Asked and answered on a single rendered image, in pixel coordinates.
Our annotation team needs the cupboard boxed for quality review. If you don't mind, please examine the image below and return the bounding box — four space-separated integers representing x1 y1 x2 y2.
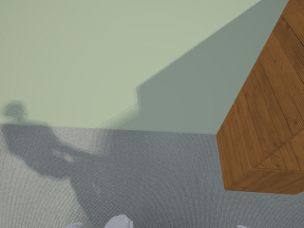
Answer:
216 0 304 195

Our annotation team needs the left robot thigh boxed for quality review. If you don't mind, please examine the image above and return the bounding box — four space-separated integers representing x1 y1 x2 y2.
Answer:
104 216 133 228

